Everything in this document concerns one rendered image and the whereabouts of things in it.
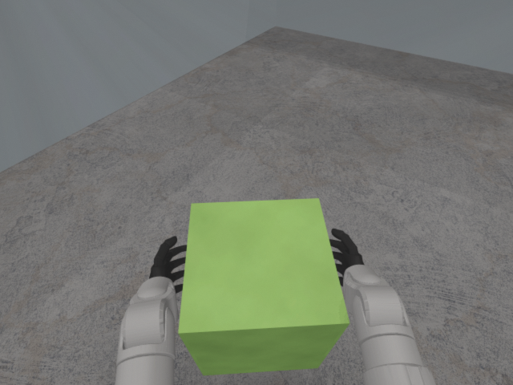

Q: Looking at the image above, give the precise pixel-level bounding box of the carton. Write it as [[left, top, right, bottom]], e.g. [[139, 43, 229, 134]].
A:
[[178, 198, 349, 375]]

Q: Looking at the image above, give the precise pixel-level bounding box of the left robot hand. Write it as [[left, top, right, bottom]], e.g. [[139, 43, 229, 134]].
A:
[[149, 236, 187, 294]]

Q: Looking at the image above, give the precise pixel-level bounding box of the right robot hand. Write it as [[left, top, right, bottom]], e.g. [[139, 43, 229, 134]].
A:
[[329, 229, 364, 286]]

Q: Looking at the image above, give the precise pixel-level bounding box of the left robot forearm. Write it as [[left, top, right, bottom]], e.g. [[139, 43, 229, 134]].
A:
[[115, 277, 179, 385]]

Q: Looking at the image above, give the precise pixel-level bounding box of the right robot forearm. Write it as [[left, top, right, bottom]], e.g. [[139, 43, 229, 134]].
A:
[[343, 265, 436, 385]]

